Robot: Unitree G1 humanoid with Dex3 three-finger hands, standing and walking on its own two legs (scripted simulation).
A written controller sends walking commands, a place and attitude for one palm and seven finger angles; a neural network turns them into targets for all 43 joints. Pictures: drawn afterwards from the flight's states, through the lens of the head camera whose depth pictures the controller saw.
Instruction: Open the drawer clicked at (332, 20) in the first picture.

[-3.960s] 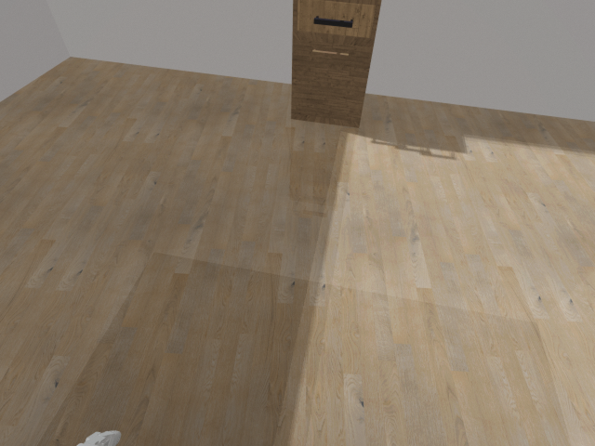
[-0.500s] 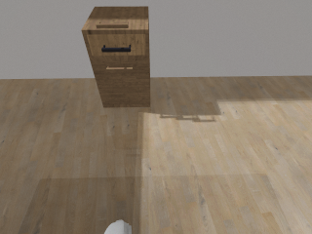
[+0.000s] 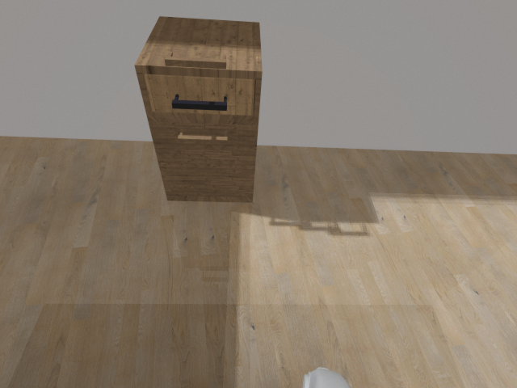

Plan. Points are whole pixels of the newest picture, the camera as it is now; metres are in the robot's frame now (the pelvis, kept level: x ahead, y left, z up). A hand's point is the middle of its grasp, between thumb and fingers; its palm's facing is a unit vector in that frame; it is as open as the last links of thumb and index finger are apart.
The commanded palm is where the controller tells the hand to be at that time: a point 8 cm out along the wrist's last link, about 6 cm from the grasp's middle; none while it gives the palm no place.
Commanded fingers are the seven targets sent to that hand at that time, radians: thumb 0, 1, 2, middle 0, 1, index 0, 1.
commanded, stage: walk to a spot facing it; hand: left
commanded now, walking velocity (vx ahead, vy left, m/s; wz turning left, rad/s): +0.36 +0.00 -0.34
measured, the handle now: (200, 101) +1.05 +0.28 -0.17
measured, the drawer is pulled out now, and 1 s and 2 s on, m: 0.00 0.00 0.00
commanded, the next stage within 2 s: turn to face it in 0.30 s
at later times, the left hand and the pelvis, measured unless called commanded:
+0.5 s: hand (217, 308) +0.30 +0.10 -0.17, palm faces -0.06 -0.97 -0.23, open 7.1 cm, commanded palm none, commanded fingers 0.00 0.90 0.90 -0.20 -0.30 -0.20 -0.30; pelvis +0.20 -0.08 -0.01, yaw -5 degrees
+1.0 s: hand (200, 323) +0.27 +0.13 -0.19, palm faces +0.13 -0.97 -0.20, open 7.3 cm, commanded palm none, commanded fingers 0.00 0.90 0.90 -0.20 -0.30 -0.20 -0.30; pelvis +0.26 -0.05 -0.01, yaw +4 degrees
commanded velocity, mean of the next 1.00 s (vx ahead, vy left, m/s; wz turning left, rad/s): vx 0.11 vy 0.00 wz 0.12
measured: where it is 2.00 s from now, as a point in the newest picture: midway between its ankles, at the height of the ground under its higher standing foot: (256, 331)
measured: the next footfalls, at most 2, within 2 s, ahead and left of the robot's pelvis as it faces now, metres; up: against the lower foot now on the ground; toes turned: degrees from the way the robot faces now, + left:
right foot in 0.30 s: +0.27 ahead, -0.16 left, +0.00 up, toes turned -15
left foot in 0.74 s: +0.35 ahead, +0.05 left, +0.00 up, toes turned +8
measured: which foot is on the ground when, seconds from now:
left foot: down 0.00-0.30, up 0.32-0.72, down 0.74-1.00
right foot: up 0.00-0.28, down 0.30-0.76, up 0.78-1.00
